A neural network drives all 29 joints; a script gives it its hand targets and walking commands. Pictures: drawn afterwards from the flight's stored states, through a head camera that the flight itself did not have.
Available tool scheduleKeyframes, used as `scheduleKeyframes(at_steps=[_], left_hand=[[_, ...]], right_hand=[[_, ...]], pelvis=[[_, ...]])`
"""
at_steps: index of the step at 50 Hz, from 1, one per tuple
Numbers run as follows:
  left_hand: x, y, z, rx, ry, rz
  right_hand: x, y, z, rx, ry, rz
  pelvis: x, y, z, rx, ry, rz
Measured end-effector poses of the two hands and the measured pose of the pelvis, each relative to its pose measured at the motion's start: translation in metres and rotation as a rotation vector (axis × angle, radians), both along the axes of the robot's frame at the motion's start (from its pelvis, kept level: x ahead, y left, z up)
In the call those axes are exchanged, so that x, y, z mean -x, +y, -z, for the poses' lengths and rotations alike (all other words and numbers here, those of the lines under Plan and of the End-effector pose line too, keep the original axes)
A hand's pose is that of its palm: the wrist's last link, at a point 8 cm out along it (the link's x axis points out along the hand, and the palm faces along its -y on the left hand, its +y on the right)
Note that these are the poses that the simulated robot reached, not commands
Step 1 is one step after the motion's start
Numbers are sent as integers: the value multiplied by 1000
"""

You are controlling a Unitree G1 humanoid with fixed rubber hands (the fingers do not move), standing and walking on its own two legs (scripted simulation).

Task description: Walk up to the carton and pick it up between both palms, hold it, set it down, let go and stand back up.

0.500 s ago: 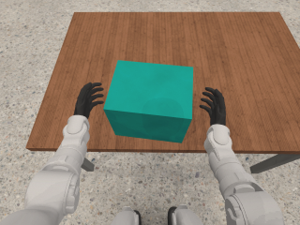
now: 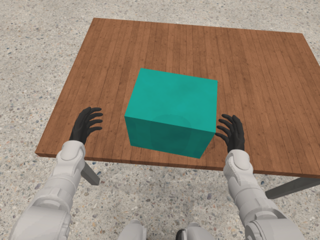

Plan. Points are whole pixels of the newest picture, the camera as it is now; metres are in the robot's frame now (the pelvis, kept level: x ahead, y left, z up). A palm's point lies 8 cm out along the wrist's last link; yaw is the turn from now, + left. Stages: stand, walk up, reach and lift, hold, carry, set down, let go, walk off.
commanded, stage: set down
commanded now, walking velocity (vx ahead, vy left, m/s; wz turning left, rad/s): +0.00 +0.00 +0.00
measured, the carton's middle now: (171, 115) +0.48 -0.01 -0.06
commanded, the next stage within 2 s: none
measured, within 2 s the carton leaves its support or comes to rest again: neither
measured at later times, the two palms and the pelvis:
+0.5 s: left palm (92, 147) +0.35 +0.20 -0.03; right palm (248, 168) +0.30 -0.20 -0.02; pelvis +0.00 -0.01 +0.01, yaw -1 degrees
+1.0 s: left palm (80, 155) +0.32 +0.23 -0.02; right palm (233, 171) +0.29 -0.17 -0.04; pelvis +0.01 +0.01 +0.01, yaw -1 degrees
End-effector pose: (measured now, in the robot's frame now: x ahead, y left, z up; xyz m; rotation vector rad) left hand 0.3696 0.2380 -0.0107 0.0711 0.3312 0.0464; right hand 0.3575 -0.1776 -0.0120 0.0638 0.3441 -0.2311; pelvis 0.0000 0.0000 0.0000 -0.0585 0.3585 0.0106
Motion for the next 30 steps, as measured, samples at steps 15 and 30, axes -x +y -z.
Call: scheduleKeyframes(at_steps=[15, 30], left_hand=[[4, -24, -8, 10, -11, 84], [25, -16, 21, 52, 16, 1]], right_hand=[[37, -17, 5, 57, -56, 32], [49, -13, 6, 63, -17, 4]], pelvis=[[-8, -9, -9, -2, -47, 0], [0, -14, 0, -33, -88, 13]])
